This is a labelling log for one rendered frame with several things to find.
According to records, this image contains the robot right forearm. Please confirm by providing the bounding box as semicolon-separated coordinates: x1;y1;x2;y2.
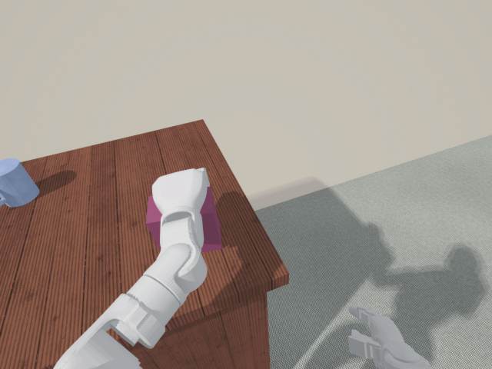
381;341;433;369

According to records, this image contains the robot left forearm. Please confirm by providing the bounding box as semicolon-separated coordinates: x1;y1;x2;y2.
53;206;208;369

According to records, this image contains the robot left upper arm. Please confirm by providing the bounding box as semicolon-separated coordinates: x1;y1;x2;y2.
62;329;142;369

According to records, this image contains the table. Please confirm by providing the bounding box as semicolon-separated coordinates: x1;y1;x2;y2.
0;119;289;369

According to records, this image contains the robot right hand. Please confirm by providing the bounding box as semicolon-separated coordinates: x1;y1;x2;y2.
348;304;405;369

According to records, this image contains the robot left hand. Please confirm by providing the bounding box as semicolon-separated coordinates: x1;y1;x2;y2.
152;168;210;214

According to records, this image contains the sponge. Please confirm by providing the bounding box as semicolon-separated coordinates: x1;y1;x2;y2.
146;186;222;252

